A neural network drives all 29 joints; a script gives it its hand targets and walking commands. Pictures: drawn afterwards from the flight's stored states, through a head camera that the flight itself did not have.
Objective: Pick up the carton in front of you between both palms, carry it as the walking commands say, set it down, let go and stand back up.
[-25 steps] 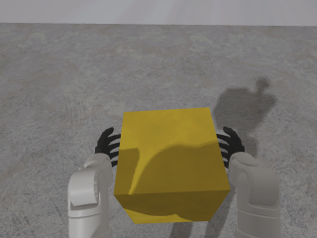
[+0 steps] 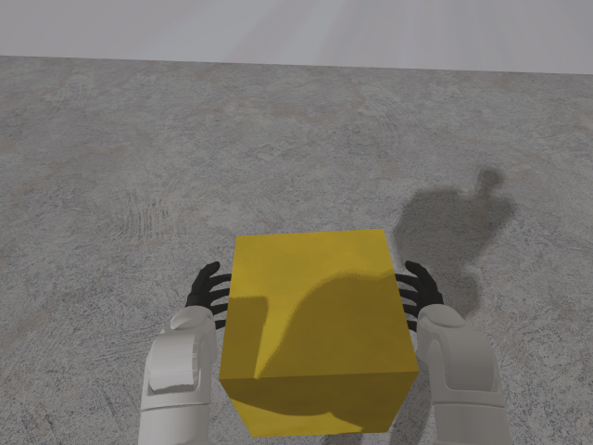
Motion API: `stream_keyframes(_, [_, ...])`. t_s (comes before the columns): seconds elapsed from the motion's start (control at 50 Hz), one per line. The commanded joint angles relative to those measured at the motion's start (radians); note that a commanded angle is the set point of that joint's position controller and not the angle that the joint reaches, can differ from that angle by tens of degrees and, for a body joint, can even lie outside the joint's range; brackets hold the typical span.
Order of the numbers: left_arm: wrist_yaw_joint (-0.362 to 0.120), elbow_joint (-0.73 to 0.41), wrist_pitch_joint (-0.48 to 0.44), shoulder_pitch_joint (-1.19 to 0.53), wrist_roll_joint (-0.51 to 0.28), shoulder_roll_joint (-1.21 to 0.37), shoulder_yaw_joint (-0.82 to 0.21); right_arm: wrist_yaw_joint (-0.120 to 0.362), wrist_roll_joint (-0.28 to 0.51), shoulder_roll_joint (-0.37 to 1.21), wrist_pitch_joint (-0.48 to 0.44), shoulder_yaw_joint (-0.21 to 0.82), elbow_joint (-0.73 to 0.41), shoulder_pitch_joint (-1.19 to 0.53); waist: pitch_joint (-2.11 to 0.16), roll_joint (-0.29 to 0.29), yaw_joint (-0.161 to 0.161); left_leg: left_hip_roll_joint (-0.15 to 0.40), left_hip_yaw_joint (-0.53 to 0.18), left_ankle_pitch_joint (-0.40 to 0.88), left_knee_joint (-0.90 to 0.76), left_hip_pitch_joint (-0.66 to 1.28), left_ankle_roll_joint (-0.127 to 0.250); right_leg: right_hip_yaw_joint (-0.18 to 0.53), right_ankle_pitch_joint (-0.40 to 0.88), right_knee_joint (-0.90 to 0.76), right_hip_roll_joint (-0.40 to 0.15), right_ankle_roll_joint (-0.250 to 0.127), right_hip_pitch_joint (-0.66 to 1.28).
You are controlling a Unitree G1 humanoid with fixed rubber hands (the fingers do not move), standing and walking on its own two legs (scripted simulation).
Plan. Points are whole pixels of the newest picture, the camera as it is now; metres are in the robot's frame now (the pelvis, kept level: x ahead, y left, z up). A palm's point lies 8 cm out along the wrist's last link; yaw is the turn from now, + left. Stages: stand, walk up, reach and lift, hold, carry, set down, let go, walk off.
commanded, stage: carry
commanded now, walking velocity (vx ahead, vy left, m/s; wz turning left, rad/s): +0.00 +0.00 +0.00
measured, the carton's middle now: (314, 338) +0.28 +0.00 -0.03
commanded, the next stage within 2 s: hold in 1.00 s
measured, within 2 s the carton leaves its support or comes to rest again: neither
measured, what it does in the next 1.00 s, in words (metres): stands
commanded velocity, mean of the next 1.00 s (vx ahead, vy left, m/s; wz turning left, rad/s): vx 0.00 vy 0.00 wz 0.00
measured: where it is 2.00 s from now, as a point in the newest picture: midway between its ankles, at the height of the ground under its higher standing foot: outside the picture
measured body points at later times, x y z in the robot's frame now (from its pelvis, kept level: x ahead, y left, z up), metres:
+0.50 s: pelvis -0.04 +0.00 +0.00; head -0.05 +0.00 +0.45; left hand +0.27 +0.16 +0.04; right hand +0.27 -0.15 +0.04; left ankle -0.11 +0.09 -0.73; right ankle +0.02 -0.11 -0.73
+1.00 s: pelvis -0.05 +0.01 +0.00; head -0.07 +0.00 +0.45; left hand +0.26 +0.16 +0.04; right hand +0.26 -0.14 +0.04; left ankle -0.11 +0.09 -0.73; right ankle +0.02 -0.11 -0.73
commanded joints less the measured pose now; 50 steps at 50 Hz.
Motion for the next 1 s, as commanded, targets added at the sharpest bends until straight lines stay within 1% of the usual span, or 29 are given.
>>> stream_keyframes(0.0, [-0.22, 0.008, -0.072, -0.404, -0.267, -0.816, -0.594, 0.225, 0.275, 0.816, -0.084, 0.594, -0.012, -0.436, -0.216, 0.001, -0.004, 0.12, -0.065, 0.566, -0.054, -0.035, 0.008, 0.099, 0.422, -0.018, -0.097, -0.015, 0.203])
stream_keyframes(0.1, [-0.221, 0.145, -0.179, -0.437, -0.179, -0.79, -0.477, 0.224, 0.191, 0.795, -0.19, 0.482, 0.121, -0.469, -0.189, -0.003, -0.004, 0.115, -0.074, 0.455, -0.081, -0.071, 0.014, 0.109, 0.348, -0.043, -0.1, -0.014, 0.191])
stream_keyframes(0.18, [-0.233, 0.27, -0.273, -0.507, -0.122, -0.812, -0.389, 0.232, 0.138, 0.82, -0.284, 0.4, 0.243, -0.535, -0.174, -0.008, -0.003, 0.111, -0.082, 0.372, -0.101, -0.096, 0.02, 0.119, 0.294, -0.063, -0.103, -0.015, 0.185])
stream_keyframes(0.24, [-0.245, 0.328, -0.324, -0.547, -0.104, -0.856, -0.365, 0.243, 0.122, 0.863, -0.335, 0.379, 0.302, -0.576, -0.185, -0.01, -0.003, 0.108, -0.086, 0.349, -0.102, -0.099, 0.024, 0.122, 0.284, -0.069, -0.104, -0.016, 0.19])
stream_keyframes(0.28, [-0.251, 0.344, -0.339, -0.556, -0.102, -0.88, -0.365, 0.249, 0.121, 0.887, -0.35, 0.38, 0.318, -0.587, -0.198, -0.011, -0.003, 0.107, -0.086, 0.348, -0.098, -0.095, 0.025, 0.121, 0.287, -0.071, -0.105, -0.016, 0.195])
stream_keyframes(0.34, [-0.256, 0.327, -0.335, -0.544, -0.117, -0.9, -0.393, 0.252, 0.134, 0.909, -0.346, 0.407, 0.302, -0.577, -0.215, -0.011, -0.003, 0.106, -0.086, 0.355, -0.09, -0.089, 0.026, 0.118, 0.295, -0.073, -0.106, -0.015, 0.198])
stream_keyframes(0.38, [-0.255, 0.29, -0.316, -0.526, -0.141, -0.909, -0.429, 0.251, 0.157, 0.918, -0.327, 0.443, 0.264, -0.56, -0.223, -0.012, -0.003, 0.105, -0.085, 0.36, -0.085, -0.087, 0.026, 0.116, 0.303, -0.073, -0.107, -0.014, 0.199])
stream_keyframes(0.44, [-0.251, 0.263, -0.283, -0.5, -0.154, -0.896, -0.446, 0.248, 0.169, 0.906, -0.293, 0.459, 0.235, -0.533, -0.227, -0.014, -0.003, 0.105, -0.083, 0.361, -0.081, -0.09, 0.026, 0.114, 0.313, -0.072, -0.109, -0.012, 0.196])
stream_keyframes(0.6, [-0.25, 0.245, -0.274, -0.515, -0.158, -0.889, -0.451, 0.246, 0.174, 0.899, -0.283, 0.464, 0.215, -0.549, -0.204, -0.016, -0.002, 0.103, -0.091, 0.325, -0.092, -0.112, 0.03, 0.117, 0.281, -0.081, -0.108, -0.008, 0.184])
stream_keyframes(0.98, [-0.252, 0.259, -0.27, -0.514, -0.152, -0.891, -0.442, 0.248, 0.168, 0.9, -0.28, 0.452, 0.233, -0.549, -0.204, -0.014, -0.003, 0.102, -0.098, 0.339, -0.088, -0.115, 0.036, 0.116, 0.279, -0.082, -0.108, -0.005, 0.184])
